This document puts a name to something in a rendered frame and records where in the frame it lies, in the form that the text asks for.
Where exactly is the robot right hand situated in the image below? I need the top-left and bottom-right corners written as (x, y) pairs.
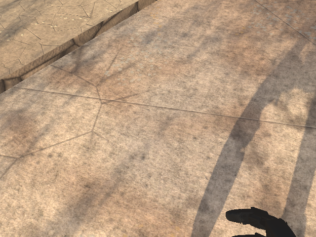
top-left (225, 206), bottom-right (296, 237)

